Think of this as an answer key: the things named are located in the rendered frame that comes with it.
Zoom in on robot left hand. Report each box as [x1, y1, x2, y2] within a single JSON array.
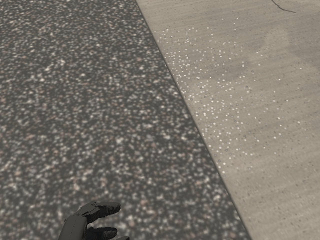
[[58, 200, 130, 240]]

